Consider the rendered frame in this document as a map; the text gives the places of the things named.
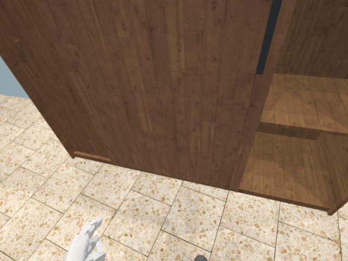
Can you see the wardrobe door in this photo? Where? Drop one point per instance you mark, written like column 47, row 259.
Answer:
column 170, row 86
column 39, row 59

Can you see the handle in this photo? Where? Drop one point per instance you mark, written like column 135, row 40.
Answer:
column 5, row 34
column 270, row 27

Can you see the left robot hand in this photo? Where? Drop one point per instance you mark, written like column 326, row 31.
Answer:
column 81, row 246

